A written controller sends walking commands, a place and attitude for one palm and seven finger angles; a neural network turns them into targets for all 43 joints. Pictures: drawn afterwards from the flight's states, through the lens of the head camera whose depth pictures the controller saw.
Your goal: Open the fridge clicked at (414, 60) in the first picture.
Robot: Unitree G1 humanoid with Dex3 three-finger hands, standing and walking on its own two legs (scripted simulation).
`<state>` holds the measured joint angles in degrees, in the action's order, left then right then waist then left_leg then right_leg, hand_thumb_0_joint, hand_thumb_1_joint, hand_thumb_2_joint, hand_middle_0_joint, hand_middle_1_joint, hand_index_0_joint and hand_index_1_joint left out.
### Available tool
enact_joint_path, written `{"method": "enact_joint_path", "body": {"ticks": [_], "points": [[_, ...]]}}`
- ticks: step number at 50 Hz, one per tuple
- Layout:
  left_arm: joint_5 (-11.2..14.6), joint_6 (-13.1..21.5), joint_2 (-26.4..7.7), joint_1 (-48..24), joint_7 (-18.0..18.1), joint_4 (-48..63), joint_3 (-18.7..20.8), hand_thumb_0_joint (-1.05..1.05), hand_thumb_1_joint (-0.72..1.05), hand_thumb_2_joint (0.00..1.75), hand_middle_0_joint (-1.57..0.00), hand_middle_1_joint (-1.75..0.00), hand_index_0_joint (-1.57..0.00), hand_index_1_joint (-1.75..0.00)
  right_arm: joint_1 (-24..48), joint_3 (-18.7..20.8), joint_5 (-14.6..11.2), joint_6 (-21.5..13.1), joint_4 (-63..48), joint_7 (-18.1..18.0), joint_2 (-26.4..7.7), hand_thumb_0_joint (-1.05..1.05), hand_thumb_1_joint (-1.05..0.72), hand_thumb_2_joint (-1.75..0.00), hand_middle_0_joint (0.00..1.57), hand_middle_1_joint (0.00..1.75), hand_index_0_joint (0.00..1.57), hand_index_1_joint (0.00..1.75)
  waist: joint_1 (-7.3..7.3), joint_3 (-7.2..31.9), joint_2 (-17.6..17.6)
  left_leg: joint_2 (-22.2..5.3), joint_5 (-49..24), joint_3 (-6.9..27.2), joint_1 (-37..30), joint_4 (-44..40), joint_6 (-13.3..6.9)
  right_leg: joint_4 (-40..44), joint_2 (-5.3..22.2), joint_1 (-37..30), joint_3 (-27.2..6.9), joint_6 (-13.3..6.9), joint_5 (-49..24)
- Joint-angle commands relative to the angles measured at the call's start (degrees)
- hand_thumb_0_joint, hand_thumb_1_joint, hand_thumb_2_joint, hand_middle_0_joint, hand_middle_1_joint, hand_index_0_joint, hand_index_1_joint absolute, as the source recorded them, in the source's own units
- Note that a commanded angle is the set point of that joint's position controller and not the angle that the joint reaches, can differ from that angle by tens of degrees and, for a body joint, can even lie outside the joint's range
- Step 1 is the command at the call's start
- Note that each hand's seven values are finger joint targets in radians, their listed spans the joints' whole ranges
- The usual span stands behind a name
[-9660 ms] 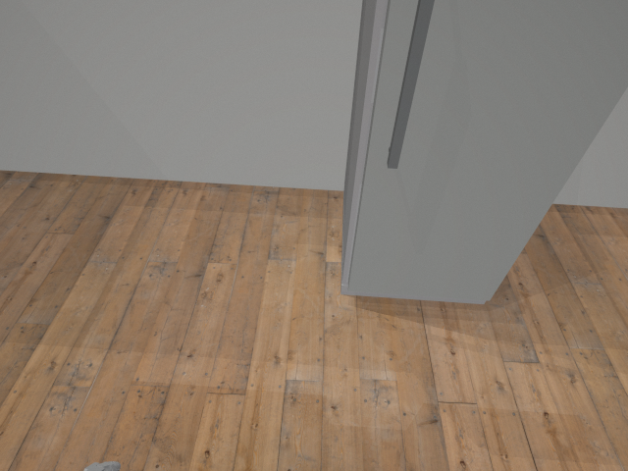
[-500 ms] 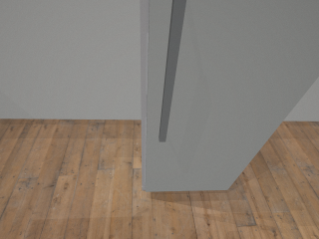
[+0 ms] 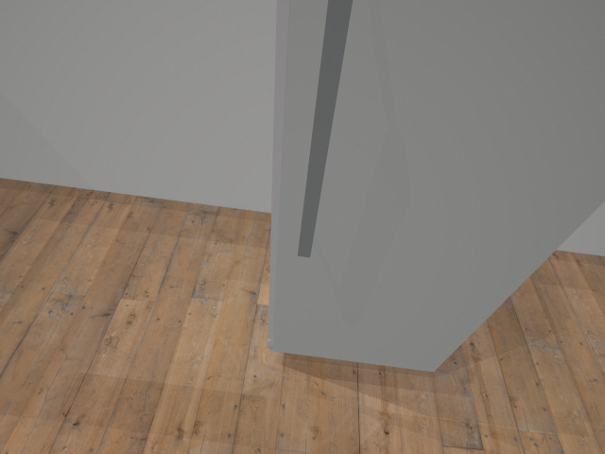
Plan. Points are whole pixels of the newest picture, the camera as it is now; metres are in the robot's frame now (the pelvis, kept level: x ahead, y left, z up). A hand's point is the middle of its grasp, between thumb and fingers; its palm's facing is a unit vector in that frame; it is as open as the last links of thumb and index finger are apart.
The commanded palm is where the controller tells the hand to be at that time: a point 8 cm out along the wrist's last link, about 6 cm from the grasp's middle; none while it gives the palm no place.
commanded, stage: shuffle to correct the standing spot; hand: left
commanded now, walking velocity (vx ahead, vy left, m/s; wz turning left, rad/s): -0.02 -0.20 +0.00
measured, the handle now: (321, 128) +0.48 +0.03 +0.19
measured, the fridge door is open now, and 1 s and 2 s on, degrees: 0 0 0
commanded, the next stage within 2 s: come to a stop and stand still in 0.26 s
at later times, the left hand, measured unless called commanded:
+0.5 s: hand out of the picture +0.02 +0.08 -0.16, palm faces +0.06 -0.97 -0.24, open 7.3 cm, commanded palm none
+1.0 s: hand out of the picture -0.01 +0.03 -0.16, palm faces +0.06 -0.98 -0.18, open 7.4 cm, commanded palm none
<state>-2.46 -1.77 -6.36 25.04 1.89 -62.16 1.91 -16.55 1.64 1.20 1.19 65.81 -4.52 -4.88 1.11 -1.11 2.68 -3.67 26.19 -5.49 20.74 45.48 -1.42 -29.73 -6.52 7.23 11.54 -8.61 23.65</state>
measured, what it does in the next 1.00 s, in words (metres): steps to the right: right foot, then left foot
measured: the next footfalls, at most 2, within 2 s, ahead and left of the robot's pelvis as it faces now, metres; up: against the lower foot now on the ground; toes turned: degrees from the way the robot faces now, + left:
right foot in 0.36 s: +0.02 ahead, -0.26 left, +0.00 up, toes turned -5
left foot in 0.62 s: +0.05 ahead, -0.05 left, +0.00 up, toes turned +4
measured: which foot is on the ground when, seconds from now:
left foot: down 0.00-0.36, up 0.38-0.60, down 0.62-1.00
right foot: down 0.00-0.04, up 0.06-0.34, down 0.36-1.00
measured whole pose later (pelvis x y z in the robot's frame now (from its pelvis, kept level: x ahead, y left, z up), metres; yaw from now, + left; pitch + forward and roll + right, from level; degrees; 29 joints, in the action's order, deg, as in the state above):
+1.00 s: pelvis -0.01 -0.14 +0.02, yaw +0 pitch -1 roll +0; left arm -1.3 -0.6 -8.8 15.7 1.6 -62.4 1.5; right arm -8.9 1.8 0.7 0.2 59.0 -1.3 -8.1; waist 1.4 -3.0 1.2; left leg 0.7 13.9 -5.7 13.7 28.2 -2.4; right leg -29.7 2.1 11.7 4.5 -0.2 17.3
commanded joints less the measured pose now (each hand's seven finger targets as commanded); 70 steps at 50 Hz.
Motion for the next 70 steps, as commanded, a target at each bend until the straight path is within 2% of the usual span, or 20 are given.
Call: {"method": "enact_joint_path", "body": {"ticks": [1,2,3,5,7,15,17,18,20,22,28,33,38,43,51,52,53,55,58,70], "points": [[0.5,0.2,-5.1,3.9,-0.3,2.0,1.0,0.0,0.9,0.9,-0.2,-0.3,-0.2,-0.3,-10.5,1.1,0.0,-1.5,0.2,-1.0,-4.8,0.0,-0.9,-0.9,0.2,0.3,0.2,0.3,-4.63,-1.7,-3.5,-5.0,-19.5,4.0,-12.8,-17.9,-2.9,-7.7,13.8,10.1,-10.4,6.5,-45.7],[1.0,0.3,-2.4,4.3,-0.6,3.0,0.7,0.0,0.9,0.9,-0.2,-0.3,-0.2,-0.3,-13.4,2.1,0.6,-1.7,0.8,-1.3,-9.2,0.0,-0.9,-0.9,0.2,0.3,0.2,0.3,-4.98,-0.2,-14.2,-19.1,-31.6,21.6,-18.9,-23.1,-10.1,-22.4,8.9,20.1,-6.0,10.7,-23.2],[0.5,0.0,-4.5,1.4,-0.4,4.0,0.9,0.0,0.9,0.9,-0.2,-0.3,-0.2,-0.3,-12.7,2.0,0.3,-1.7,0.4,-1.2,-11.4,0.0,-0.9,-0.9,0.2,0.3,0.2,0.3,-5.26,-2.9,-17.1,-27.0,-40.6,28.7,-13.5,-27.8,-15.1,-35.3,6.5,24.2,-10.1,10.4,7.1],[-0.2,-1.0,-5.1,-1.4,-1.0,5.3,2.3,0.0,0.9,0.9,-0.2,-0.3,-0.2,-0.3,-4.2,1.8,0.5,-2.5,-2.4,-1.0,-11.4,0.0,-0.9,-0.9,0.2,0.3,0.2,0.3,-1.48,-7.3,-7.7,-24.5,-27.9,22.5,-2.6,-29.2,-11.8,-39.2,9.7,23.1,-16.4,8.6,4.6],[0.0,-1.4,-3.5,-0.8,-2.0,5.5,2.6,0.0,0.9,0.9,-0.2,-0.3,-0.2,-0.3,1.0,2.1,0.6,-3.1,-4.5,-0.4,-11.4,0.0,-0.9,-0.9,0.2,0.3,0.2,0.3,0.31,-5.8,-8.6,-19.7,-21.3,15.1,1.0,-29.9,-8.4,-35.1,10.6,19.6,-14.8,9.2,-0.2],[0.6,-0.7,-4.4,-2.6,-3.1,6.3,3.0,0.0,0.9,0.9,-0.2,-0.3,-0.2,-0.3,1.6,5.7,1.2,-0.5,-7.3,1.5,-17.1,0.0,-0.9,-0.9,0.2,0.3,0.2,0.3,-0.58,-2.0,-13.0,-12.6,-6.1,8.2,2.7,-23.0,-2.1,-5.1,7.5,7.2,-4.0,11.6,-5.7],[0.5,0.3,-9.2,1.3,-2.7,5.3,3.6,0.0,0.9,0.9,-0.2,-0.3,-0.2,-0.3,0.6,5.3,1.1,-0.1,-8.5,1.9,-13.3,0.0,-0.9,-0.9,0.2,0.3,0.2,0.3,1.38,-0.5,0.1,-4.9,-3.3,2.3,7.5,-9.0,1.7,7.1,10.4,0.5,-7.8,10.5,-9.4],[-0.2,0.6,-15.3,1.6,-1.9,5.5,4.6,0.0,0.9,0.9,-0.2,-0.3,-0.2,-0.3,0.7,4.1,0.7,0.0,-10.3,2.2,-7.8,0.0,-0.9,-0.9,0.2,0.3,0.2,0.3,1.9,-0.3,17.9,2.0,6.5,-4.2,14.3,5.1,4.2,13.4,22.4,0.1,-21.9,5.9,-12.6],[-0.2,1.0,-14.1,-1.1,-1.3,6.4,4.0,0.0,0.9,0.9,-0.2,-0.3,-0.2,-0.3,5.4,3.0,0.6,0.1,-12.8,2.1,-6.6,0.0,-0.9,-0.9,0.2,0.3,0.2,0.3,2.6,1.4,18.3,0.8,8.1,3.7,13.2,17.6,1.8,13.6,24.3,5.7,-26.7,1.1,-16.0],[0.4,2.3,-10.0,-5.8,-0.4,5.6,2.6,0.0,0.9,0.9,-0.2,-0.3,-0.2,-0.3,3.0,2.1,0.3,-0.8,-10.7,3.0,-6.4,0.0,-0.9,-0.9,0.2,0.3,0.2,0.3,-0.08,2.7,9.9,-0.6,2.8,3.8,8.6,13.4,2.0,10.0,23.2,4.4,-21.7,0.6,-22.3],[1.1,2.4,-13.5,-5.3,0.4,4.4,2.9,0.0,0.9,0.9,-0.2,-0.3,-0.2,-0.3,2.5,0.9,-0.7,-1.0,-9.0,3.3,-7.4,0.0,-0.9,-0.9,0.2,0.3,0.2,0.3,0.47,0.7,5.6,2.9,-9.1,1.3,-4.7,-16.3,2.7,4.3,24.6,3.3,-21.9,0.8,-38.3],[1.1,0.7,-9.1,-7.8,0.5,5.2,1.8,0.0,0.9,0.9,-0.2,-0.3,-0.2,-0.3,3.2,1.7,-0.3,-0.9,-9.9,2.6,-12.1,0.0,-0.9,-0.9,0.2,0.3,0.2,0.3,0.0,0.2,-14.0,-8.1,-37.2,11.0,-11.6,-23.3,-4.8,-5.2,12.3,10.0,-9.2,8.8,-10.9],[0.8,0.4,-5.8,-4.7,0.3,3.4,0.8,0.0,0.9,0.9,-0.2,-0.3,-0.2,-0.3,6.7,1.7,-0.2,-0.8,-11.1,2.5,-12.0,0.0,-0.9,-0.9,0.2,0.3,0.2,0.3,1.87,0.7,-8.7,-9.4,-36.6,10.8,-8.4,-23.4,-8.3,-7.8,11.0,7.1,-8.1,9.8,-1.5],[1.0,2.4,-10.2,-7.2,0.2,3.0,0.8,0.0,0.9,0.9,-0.2,-0.3,-0.2,-0.3,5.0,1.2,-0.5,-0.3,-10.2,3.2,-7.4,0.0,-0.9,-0.9,0.2,0.3,0.2,0.3,-0.64,-0.8,9.3,1.4,-11.7,3.1,-7.0,-15.1,1.3,10.6,22.3,7.8,-21.0,4.2,-18.8],[1.3,2.4,-7.5,-6.7,0.0,1.4,0.1,0.0,0.9,0.9,-0.2,-0.3,-0.2,-0.3,3.4,0.3,-0.5,-2.2,-6.4,2.9,-8.5,0.0,-0.9,-0.9,0.2,0.3,0.2,0.3,0.04,0.0,-2.3,-3.8,-21.7,7.5,-10.1,-24.4,-0.3,8.6,14.4,4.4,-12.5,8.4,-15.6],[0.4,4.5,-19.0,-6.6,0.3,5.1,-0.5,0.0,0.9,0.9,-0.2,-0.3,-0.2,-0.3,5.3,1.2,0.1,-3.0,-13.0,3.4,-18.6,0.0,-0.9,-0.9,0.2,0.3,0.2,0.3,-1.81,-4.4,-7.2,-0.9,-26.2,8.5,-10.8,-23.6,0.6,7.7,12.6,6.3,-13.3,6.5,-17.4],[0.7,4.5,-16.6,-7.8,0.6,6.9,1.8,0.0,0.9,0.9,-0.2,-0.3,-0.2,-0.3,2.7,3.0,0.3,-4.7,-14.4,3.0,-19.2,0.0,-0.9,-0.9,0.2,0.3,0.2,0.3,-2.31,9.0,-13.8,-3.0,-36.6,9.9,-15.3,-19.7,0.3,0.7,13.4,4.1,-12.2,5.4,-17.4],[1.3,4.1,-13.2,-5.9,0.6,7.3,0.8,0.0,0.9,0.9,-0.2,-0.3,-0.2,-0.3,2.2,2.2,0.2,-4.2,-15.0,2.3,-15.6,0.0,-0.9,-0.9,0.2,0.3,0.2,0.3,-1.51,13.2,-10.0,-3.9,-39.6,9.2,-17.7,-16.8,-1.9,1.0,12.6,4.3,-11.5,5.4,-18.7],[1.0,3.3,-14.4,-7.9,0.3,9.0,0.9,0.0,0.9,0.9,-0.2,-0.3,-0.2,-0.3,2.1,2.3,0.0,-3.1,-16.1,2.5,-16.6,0.0,-0.9,-0.9,0.2,0.3,0.2,0.3,-1.7,1.7,1.1,-2.6,-25.4,7.7,-7.5,-18.0,-2.1,3.3,13.7,6.0,-13.4,4.9,-18.3],[1.3,3.4,-21.6,-13.6,-0.7,11.9,0.9,0.0,0.9,0.9,-0.2,-0.3,-0.2,-0.3,4.0,1.8,0.1,-3.3,-14.9,4.0,-22.4,0.0,-0.9,-0.9,0.2,0.3,0.2,0.3,-1.49,-2.5,-2.1,-2.9,-6.6,9.2,-4.1,-26.5,-1.6,9.8,13.8,8.3,-16.1,5.2,-2.4]]}}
